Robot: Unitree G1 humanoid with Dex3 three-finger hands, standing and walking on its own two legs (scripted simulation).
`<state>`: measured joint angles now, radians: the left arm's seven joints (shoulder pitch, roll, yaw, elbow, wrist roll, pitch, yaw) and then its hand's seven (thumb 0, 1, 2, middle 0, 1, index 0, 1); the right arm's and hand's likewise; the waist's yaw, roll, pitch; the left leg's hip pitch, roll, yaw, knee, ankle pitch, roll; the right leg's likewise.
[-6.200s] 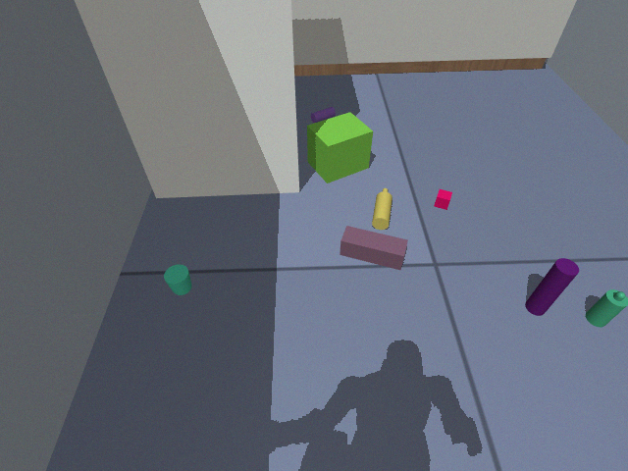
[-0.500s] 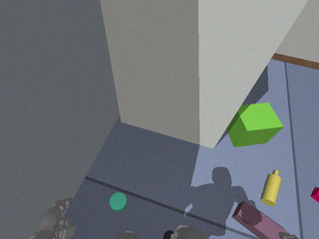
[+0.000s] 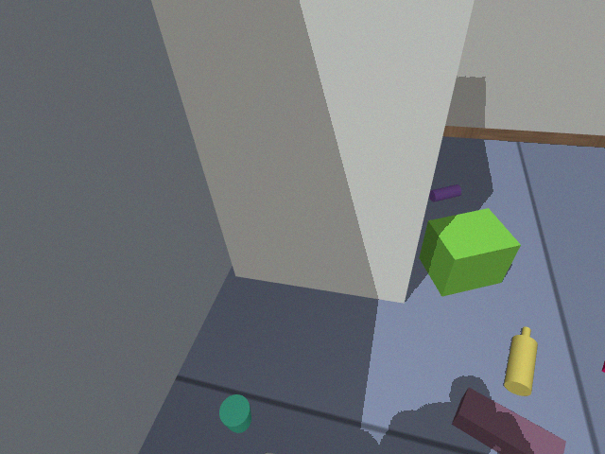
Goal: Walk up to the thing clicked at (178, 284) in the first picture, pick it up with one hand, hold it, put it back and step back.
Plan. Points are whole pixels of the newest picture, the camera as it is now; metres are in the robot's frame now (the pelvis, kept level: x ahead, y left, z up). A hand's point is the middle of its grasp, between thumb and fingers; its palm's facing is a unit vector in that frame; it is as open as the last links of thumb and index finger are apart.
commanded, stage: walk up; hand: left
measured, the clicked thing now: (237, 415) +0.42 +0.27 -0.71
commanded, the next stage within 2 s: none
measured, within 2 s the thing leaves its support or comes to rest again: neither
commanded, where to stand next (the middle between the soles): +0.05 +0.02 m, yaw +3 degrees
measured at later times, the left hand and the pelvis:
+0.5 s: hand out of the picture +0.10 +0.32 -0.15, palm faces +0.04 -0.93 -0.36, open 7.4 cm; pelvis +0.05 +0.05 +0.01, yaw +4 degrees
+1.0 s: hand out of the picture +0.07 +0.26 -0.13, palm faces +0.00 -0.91 -0.41, open 7.4 cm; pelvis -0.02 -0.01 +0.00, yaw +2 degrees
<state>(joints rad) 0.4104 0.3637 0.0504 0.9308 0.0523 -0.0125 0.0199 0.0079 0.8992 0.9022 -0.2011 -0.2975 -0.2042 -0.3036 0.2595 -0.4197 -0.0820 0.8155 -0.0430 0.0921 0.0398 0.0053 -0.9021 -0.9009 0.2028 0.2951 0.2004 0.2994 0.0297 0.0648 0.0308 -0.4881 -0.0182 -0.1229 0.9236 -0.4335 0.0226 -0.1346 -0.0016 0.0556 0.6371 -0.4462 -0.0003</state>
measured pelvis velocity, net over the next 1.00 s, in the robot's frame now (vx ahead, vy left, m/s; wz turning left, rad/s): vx -0.02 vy -0.01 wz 0.03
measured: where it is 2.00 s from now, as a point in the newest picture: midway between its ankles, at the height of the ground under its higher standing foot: outside the picture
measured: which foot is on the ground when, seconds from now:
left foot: up 0.00-0.24, down 0.26-0.78, up 0.80-1.00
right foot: down 0.00-0.30, up 0.32-0.72, down 0.74-1.00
